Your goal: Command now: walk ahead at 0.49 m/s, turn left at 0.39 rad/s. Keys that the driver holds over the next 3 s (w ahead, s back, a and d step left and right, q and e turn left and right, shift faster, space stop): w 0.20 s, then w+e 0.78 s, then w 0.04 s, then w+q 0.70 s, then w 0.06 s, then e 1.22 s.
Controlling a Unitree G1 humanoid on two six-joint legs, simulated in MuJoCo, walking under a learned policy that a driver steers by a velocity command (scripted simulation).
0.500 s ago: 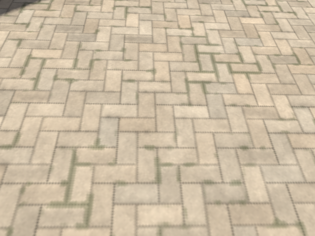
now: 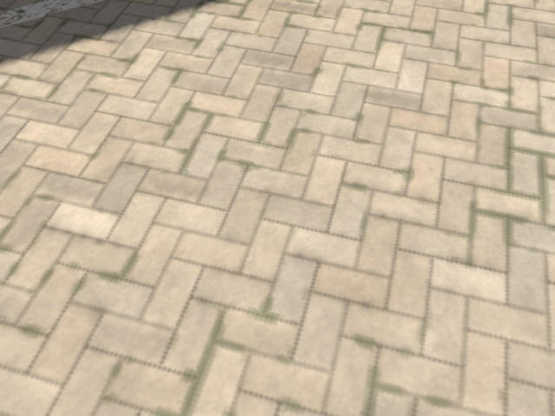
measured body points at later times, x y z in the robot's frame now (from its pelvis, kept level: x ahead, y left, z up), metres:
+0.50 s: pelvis +0.26 +0.07 +0.00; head +0.29 +0.09 +0.45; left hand +0.33 +0.35 -0.14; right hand +0.38 -0.19 -0.09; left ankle +0.30 +0.17 -0.74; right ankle +0.20 -0.09 -0.64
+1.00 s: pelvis +0.51 -0.01 -0.01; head +0.55 -0.03 +0.43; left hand +0.75 +0.18 -0.11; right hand +0.49 -0.30 -0.14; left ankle +0.41 +0.17 -0.63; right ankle +0.56 -0.10 -0.74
